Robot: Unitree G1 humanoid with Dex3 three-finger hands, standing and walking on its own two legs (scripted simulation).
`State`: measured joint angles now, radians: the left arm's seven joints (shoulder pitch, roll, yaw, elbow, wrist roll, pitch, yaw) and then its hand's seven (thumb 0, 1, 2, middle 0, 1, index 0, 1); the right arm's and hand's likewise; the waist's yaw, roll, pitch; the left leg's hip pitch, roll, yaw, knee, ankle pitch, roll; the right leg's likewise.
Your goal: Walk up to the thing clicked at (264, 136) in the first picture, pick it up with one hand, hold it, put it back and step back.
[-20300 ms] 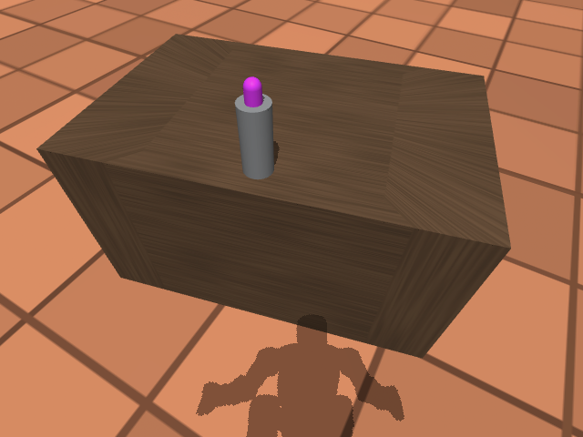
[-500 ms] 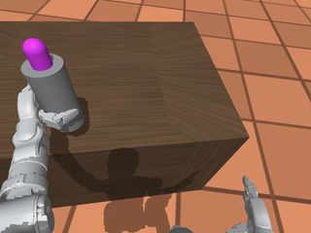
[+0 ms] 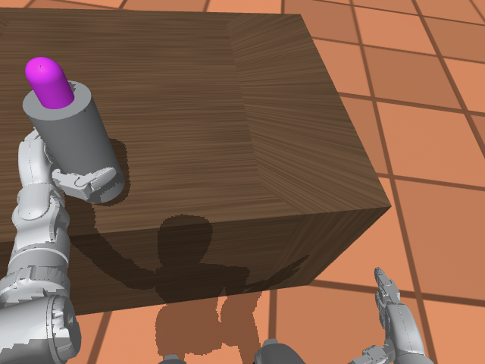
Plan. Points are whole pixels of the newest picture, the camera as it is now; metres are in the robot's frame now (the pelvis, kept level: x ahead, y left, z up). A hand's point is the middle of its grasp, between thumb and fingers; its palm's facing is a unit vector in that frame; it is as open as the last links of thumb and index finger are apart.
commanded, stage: lower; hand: left
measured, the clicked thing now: (76, 136) +0.46 +0.21 +0.11
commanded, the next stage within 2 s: loosen in 0.64 s
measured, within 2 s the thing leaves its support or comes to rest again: rests again in 0.52 s
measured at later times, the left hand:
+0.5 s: hand (90, 173) +0.46 +0.22 +0.01, palm faces +0.21 -0.98 -0.02, open 11.3 cm
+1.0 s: hand (89, 176) +0.46 +0.23 +0.00, palm faces +0.21 -0.98 -0.01, open 11.5 cm
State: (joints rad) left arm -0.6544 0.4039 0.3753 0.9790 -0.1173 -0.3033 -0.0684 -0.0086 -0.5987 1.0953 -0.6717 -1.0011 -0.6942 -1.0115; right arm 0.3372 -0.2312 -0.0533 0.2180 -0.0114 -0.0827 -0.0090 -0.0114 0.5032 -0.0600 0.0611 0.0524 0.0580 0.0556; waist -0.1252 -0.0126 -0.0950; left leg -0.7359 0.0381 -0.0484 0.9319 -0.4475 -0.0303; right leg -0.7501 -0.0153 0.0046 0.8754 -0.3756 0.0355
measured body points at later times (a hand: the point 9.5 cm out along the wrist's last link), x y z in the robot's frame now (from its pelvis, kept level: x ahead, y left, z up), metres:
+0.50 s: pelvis -0.01 +0.00 -0.02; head +0.10 +0.04 +0.41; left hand +0.44 +0.28 +0.01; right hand +0.15 -0.25 -0.04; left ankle +0.00 +0.14 -0.69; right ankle +0.03 -0.14 -0.69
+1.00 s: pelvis -0.01 +0.00 -0.03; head +0.10 +0.04 +0.40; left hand +0.44 +0.28 +0.01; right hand +0.15 -0.25 -0.04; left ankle +0.00 +0.14 -0.69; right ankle +0.03 -0.14 -0.69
